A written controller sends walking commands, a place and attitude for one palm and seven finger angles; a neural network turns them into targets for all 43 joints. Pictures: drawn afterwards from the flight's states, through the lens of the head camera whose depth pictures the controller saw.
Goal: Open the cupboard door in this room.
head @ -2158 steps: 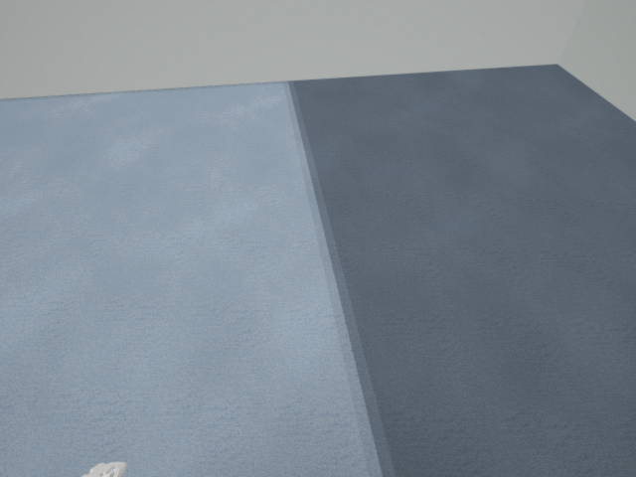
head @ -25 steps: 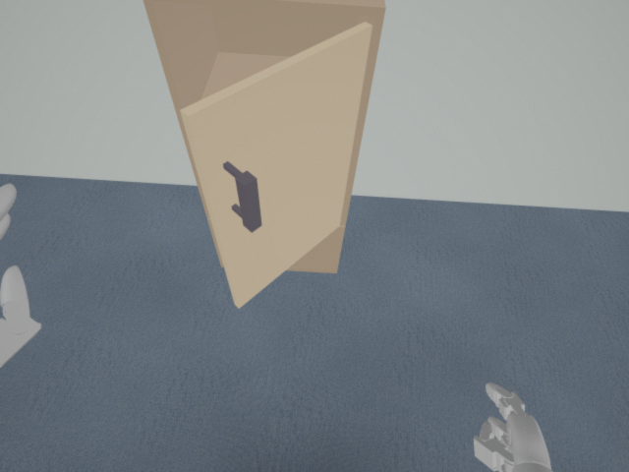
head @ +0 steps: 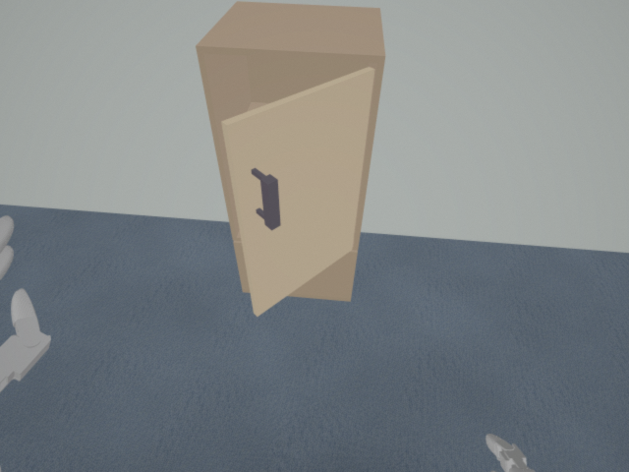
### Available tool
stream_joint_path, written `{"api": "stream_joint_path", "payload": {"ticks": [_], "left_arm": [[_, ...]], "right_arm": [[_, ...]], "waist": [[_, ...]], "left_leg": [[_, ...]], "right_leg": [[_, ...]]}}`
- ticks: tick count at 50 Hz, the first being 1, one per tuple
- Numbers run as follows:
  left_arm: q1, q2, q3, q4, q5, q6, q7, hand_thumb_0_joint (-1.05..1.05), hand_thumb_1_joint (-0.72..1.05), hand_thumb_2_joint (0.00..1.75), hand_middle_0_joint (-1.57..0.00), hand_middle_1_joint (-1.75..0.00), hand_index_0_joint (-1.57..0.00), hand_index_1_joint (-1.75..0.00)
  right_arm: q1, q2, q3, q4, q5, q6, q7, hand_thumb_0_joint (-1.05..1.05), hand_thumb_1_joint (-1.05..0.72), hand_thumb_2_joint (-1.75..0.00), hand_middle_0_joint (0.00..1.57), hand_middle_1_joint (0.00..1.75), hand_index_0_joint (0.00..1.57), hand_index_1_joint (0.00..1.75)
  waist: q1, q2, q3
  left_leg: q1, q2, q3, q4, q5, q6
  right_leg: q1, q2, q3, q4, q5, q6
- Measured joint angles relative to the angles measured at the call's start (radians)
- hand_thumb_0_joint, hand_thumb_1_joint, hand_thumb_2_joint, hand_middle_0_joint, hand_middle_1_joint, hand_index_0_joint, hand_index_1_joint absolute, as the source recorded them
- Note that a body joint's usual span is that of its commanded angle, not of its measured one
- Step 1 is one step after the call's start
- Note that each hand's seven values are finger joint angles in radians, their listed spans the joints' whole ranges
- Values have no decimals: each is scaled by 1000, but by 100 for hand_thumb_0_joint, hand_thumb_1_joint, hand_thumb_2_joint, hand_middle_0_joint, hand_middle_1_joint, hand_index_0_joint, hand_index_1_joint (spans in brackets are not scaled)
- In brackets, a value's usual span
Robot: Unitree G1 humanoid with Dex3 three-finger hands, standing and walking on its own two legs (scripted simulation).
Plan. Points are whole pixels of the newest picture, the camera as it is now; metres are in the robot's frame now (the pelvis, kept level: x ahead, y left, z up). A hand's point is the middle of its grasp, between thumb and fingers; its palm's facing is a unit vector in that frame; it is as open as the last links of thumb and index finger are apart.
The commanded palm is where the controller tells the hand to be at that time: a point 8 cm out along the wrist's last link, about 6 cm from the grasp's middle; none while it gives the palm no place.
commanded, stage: stop stepping back and stand still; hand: left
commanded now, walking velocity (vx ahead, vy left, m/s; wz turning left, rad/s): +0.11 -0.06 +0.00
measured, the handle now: (264, 198) +0.63 +0.13 -0.02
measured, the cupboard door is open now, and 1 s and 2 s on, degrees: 48 48 48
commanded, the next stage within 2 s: let the arm hang, fingers relaxed in 0.22 s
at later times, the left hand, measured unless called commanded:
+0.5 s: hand (139, 462) +0.16 +0.24 -0.09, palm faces +0.08 -0.94 -0.34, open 7.4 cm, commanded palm none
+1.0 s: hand out of the picture -0.04 +0.22 -0.16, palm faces +0.04 -0.96 -0.26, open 7.4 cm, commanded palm none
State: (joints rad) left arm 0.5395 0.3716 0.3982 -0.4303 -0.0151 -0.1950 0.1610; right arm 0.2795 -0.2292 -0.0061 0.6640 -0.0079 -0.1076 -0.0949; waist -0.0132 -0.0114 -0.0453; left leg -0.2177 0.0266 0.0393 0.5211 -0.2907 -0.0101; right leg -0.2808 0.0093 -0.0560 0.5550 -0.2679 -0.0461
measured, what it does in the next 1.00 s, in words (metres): stands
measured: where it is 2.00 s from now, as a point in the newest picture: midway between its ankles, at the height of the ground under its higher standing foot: outside the picture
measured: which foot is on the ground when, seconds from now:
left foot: down 0.00-1.00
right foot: down 0.00-1.00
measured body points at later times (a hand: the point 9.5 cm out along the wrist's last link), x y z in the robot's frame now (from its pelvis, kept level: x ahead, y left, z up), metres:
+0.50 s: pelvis +0.00 +0.02 -0.01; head -0.01 +0.00 +0.44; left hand +0.16 +0.29 -0.07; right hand +0.12 -0.23 -0.14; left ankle -0.01 +0.13 -0.73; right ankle +0.02 -0.09 -0.73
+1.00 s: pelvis -0.02 +0.02 +0.01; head +0.01 +0.01 +0.46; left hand -0.04 +0.27 -0.14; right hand -0.03 -0.20 -0.16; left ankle -0.01 +0.13 -0.73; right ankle +0.02 -0.09 -0.73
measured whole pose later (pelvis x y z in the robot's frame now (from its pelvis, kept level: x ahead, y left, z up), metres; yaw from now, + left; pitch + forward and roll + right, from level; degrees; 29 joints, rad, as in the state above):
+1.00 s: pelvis -0.02 +0.02 +0.01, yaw +1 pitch -1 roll +0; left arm 0.27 0.20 0.01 1.14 0.01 0.02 0.03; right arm 0.30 -0.16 -0.01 1.13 -0.02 0.02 -0.02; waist 0.00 0.03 0.06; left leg -0.18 0.00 0.03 0.41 -0.21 0.01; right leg -0.22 -0.01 -0.07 0.41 -0.17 -0.02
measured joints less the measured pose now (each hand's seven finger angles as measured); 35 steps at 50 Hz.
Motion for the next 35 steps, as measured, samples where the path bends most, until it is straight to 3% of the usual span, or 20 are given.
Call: {"api": "stream_joint_path", "payload": {"ticks": [6, 16, 18, 22, 25, 29, 30, 35], "left_arm": [[0, 21, 17, 12, 1, -5, -1, 1, 88, 90, -21, -30, -21, -30], [-26, -8, -8, 14, -8, 4, -13, 1, 88, 90, -21, -30, -21, -30], [-89, 3, -72, 139, 25, 8, -57, 1, 89, 90, -21, -30, -20, -30], [-248, -65, -232, 610, 48, 170, -128, 0, 89, 90, -20, -30, -20, -30], [-294, -133, -314, 937, 52, 240, -145, 0, 90, 90, -19, -30, -19, -29], [-276, -212, -402, 1231, 43, 257, -160, 1, 91, 90, -20, -30, -19, -29], [-275, -223, -379, 1271, 26, 247, -141, -1, 94, 90, -20, -30, -20, -30], [-273, -179, -374, 1410, 29, 226, -139, -4, 101, 90, -21, -30, -20, -30]], "right_arm": [[-10, 18, 14, -20, 2, -24, 4, 1, -91, -90, 21, 30, 20, 30], [-44, 34, 28, -18, 1, -19, 25, 1, -91, -90, 21, 30, 20, 30], [-55, 10, 3, 27, -4, -31, 62, 1, -90, -90, 21, 30, 20, 30], [-94, -35, -11, 128, -21, 50, 90, 0, -91, -90, 21, 30, 20, 30], [-102, -28, -3, 179, -28, 87, 95, 0, -91, -90, 21, 30, 20, 30], [-83, 2, 5, 243, -24, 111, 93, 0, -91, -90, 21, 30, 20, 30], [-71, 12, 6, 263, -22, 113, 90, 0, -91, -90, 21, 30, 20, 30], [-16, 42, 9, 368, -20, 133, 82, 0, -91, -90, 20, 30, 20, 30]], "waist": [[8, 1, 8], [5, 13, 27], [10, 28, 12], [11, 55, -7], [0, 45, 21], [-15, -1, 73], [-13, -10, 83], [14, -11, 108]], "left_leg": [[2, -3, 17, 14, -11, 3], [-15, 9, 11, 49, -32, 3], [-53, -2, -3, 77, -36, 10], [-91, -35, -4, 111, -49, 30], [-74, -36, 2, 101, -44, 27], [-29, -32, 6, 49, -18, 20], [-24, -29, 1, 35, -9, 19], [-1, -15, -18, -29, 33, 13]], "right_leg": [[-4, -3, 18, 13, 1, 10], [2, 9, 11, 1, 2, 11], [-26, -4, 0, 23, -5, 18], [-78, -39, 1, 95, -39, 35], [-66, -39, 7, 92, -36, 37], [-26, -33, 11, 44, -12, 28], [-15, -30, 5, 25, -1, 27], [34, -13, -16, -83, 58, 22]]}}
